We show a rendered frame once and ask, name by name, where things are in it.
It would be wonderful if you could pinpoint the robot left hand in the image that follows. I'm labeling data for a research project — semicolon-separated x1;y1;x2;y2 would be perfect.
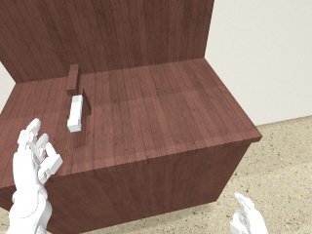
13;118;63;190

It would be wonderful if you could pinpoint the tap lever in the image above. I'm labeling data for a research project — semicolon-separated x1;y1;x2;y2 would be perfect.
67;95;83;133

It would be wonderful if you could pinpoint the counter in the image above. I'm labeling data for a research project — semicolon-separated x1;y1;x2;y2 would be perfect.
0;0;263;234

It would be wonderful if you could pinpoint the robot right hand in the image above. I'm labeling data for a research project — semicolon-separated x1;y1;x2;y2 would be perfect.
229;192;268;234

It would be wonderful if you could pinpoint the robot left forearm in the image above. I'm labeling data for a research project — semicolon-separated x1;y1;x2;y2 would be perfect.
6;184;53;234

